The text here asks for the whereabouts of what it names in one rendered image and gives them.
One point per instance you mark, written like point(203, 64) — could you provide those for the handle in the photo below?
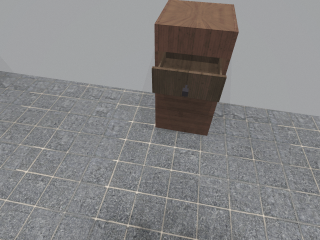
point(185, 91)

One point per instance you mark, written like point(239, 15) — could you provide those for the drawer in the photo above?
point(202, 75)

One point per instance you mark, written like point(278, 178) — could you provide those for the cabinet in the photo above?
point(193, 28)

